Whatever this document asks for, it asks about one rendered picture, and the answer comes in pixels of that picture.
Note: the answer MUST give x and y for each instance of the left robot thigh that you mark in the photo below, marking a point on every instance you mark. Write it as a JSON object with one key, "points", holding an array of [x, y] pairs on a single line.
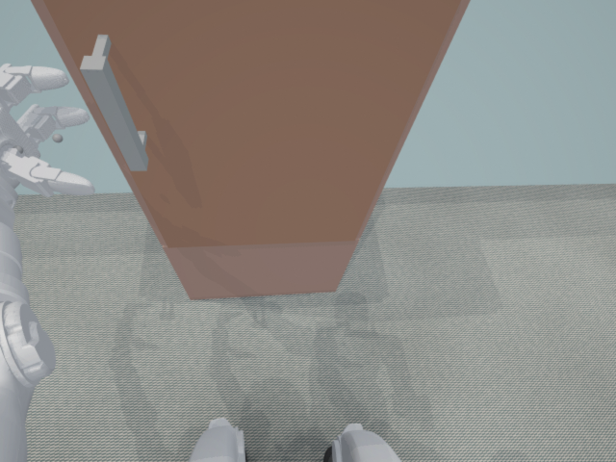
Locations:
{"points": [[219, 444]]}

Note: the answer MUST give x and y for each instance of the robot left upper arm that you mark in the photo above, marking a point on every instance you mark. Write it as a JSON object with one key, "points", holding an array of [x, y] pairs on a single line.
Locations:
{"points": [[26, 355]]}

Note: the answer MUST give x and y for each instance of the right robot thigh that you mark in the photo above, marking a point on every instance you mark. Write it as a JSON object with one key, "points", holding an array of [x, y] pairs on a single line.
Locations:
{"points": [[362, 446]]}

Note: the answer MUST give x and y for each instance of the robot thigh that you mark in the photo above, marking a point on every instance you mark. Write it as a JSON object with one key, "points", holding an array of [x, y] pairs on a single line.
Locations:
{"points": [[219, 444], [362, 446]]}

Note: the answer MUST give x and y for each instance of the cupboard door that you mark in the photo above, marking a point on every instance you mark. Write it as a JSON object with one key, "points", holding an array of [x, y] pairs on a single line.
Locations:
{"points": [[267, 121]]}

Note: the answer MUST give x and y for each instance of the robot left hand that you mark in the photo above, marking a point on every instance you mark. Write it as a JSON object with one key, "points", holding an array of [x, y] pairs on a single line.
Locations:
{"points": [[36, 125]]}

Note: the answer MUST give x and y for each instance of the handle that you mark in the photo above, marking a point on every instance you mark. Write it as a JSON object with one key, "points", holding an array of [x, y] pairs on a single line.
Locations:
{"points": [[105, 90]]}

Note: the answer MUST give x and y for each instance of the robot left forearm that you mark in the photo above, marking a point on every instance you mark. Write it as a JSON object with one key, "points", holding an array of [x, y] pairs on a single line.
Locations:
{"points": [[11, 286]]}

